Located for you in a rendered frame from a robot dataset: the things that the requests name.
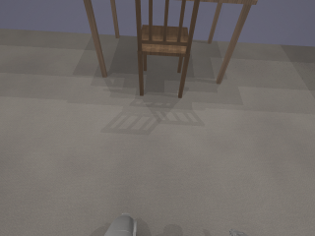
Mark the chair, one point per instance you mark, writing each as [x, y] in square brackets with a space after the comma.
[164, 40]

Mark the robot left thigh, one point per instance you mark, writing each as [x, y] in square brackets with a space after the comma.
[122, 226]

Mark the table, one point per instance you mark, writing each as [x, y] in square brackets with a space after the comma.
[237, 31]

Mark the left robot shin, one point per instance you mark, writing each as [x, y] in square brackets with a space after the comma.
[125, 214]

